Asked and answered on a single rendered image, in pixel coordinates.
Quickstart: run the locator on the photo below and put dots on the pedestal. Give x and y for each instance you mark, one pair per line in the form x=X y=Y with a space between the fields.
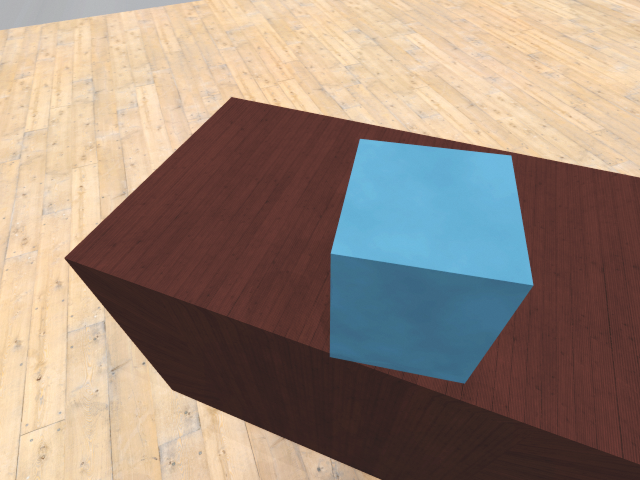
x=217 y=267

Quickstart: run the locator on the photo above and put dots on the carton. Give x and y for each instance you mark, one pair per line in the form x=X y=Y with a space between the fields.
x=429 y=260

